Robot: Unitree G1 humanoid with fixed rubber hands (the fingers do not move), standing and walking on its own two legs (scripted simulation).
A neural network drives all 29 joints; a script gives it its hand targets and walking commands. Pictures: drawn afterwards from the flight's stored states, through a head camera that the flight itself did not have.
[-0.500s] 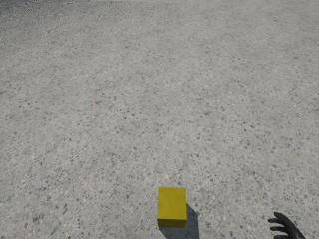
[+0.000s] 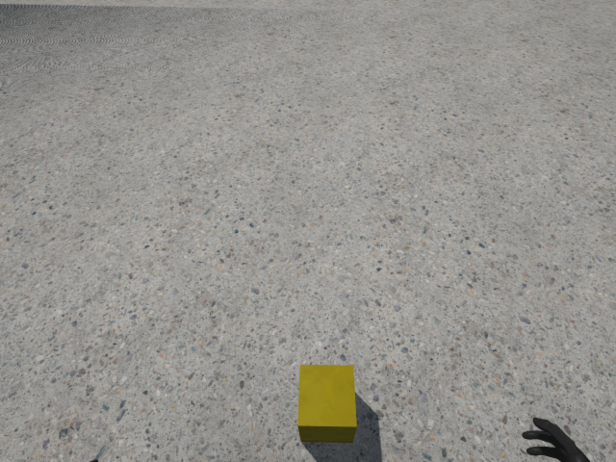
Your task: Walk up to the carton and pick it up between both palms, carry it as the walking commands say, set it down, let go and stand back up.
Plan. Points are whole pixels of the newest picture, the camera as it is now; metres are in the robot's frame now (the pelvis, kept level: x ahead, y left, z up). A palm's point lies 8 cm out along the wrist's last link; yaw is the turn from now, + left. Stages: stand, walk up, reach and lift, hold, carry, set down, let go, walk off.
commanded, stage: walk up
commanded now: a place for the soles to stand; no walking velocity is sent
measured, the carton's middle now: (326, 404) +0.39 -0.01 -0.69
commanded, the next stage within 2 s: reach and lift in 0.02 s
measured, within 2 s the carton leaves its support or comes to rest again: neither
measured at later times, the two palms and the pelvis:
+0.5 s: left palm (148, 444) +0.18 +0.26 -0.13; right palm (516, 411) +0.21 -0.27 -0.11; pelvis -0.04 -0.02 -0.04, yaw -3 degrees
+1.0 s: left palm (209, 362) +0.32 +0.20 -0.18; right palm (452, 360) +0.31 -0.23 -0.18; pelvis -0.09 -0.01 -0.09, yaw -3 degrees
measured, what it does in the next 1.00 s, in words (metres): lowers itself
